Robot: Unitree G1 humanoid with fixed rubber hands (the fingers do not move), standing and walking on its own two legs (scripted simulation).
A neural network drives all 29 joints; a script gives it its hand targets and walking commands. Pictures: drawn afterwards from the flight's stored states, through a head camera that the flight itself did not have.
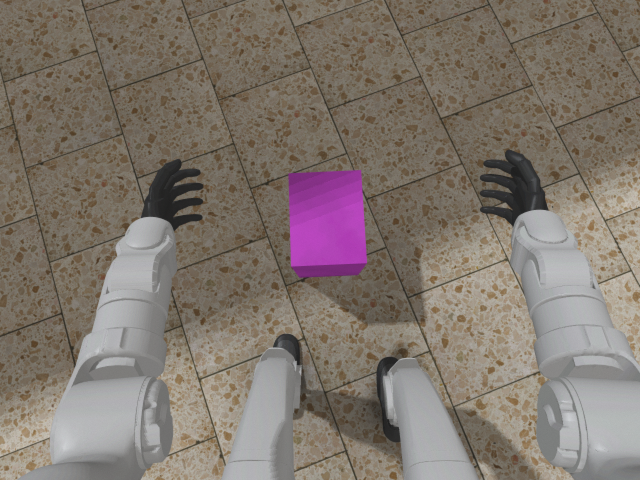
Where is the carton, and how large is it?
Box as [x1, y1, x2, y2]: [288, 170, 366, 277]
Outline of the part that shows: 360,170 288,173 291,266 299,277 357,274 366,263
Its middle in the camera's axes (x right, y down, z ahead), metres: +0.01 -0.04 +0.97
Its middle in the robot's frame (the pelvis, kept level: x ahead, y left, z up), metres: +0.50 +0.03 -0.57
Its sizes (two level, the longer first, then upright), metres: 0.209 0.162 0.251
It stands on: the floor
